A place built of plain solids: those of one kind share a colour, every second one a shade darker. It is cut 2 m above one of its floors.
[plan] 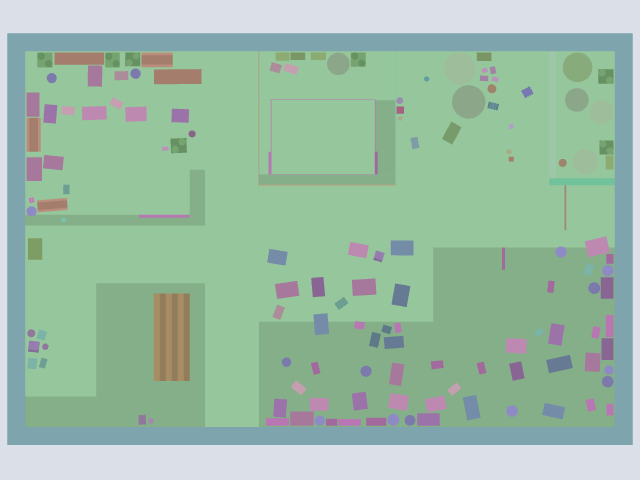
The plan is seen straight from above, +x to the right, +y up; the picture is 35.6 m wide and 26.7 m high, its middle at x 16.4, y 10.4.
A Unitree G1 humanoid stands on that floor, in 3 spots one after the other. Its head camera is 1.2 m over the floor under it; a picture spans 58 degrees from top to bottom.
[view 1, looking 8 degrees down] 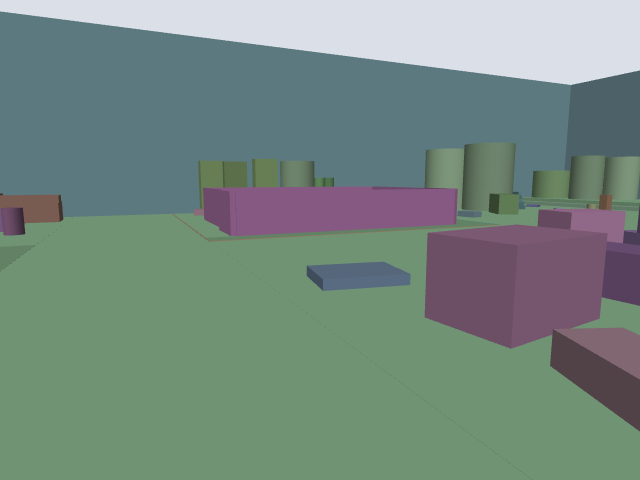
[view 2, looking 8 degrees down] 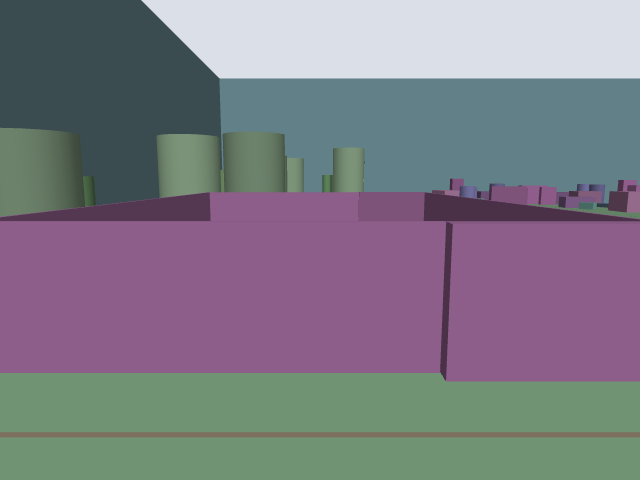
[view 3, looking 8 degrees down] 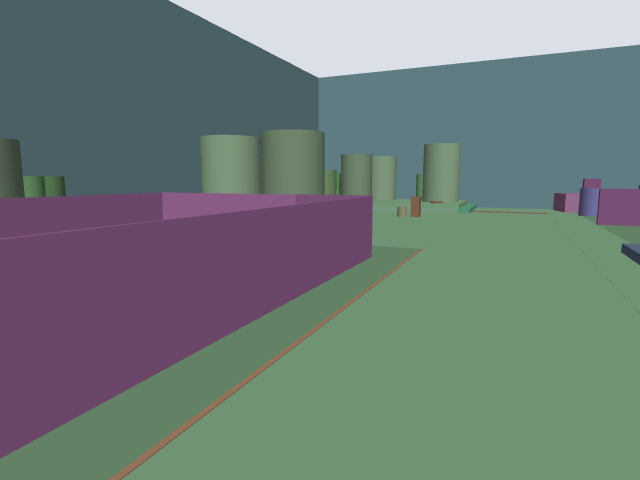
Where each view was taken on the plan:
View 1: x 11.57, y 4.98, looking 66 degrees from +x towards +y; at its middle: floor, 8.62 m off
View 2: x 11.10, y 16.06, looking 0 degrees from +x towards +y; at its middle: rail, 2.59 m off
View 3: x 13.10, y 12.05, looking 24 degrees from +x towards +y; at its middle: rail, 4.87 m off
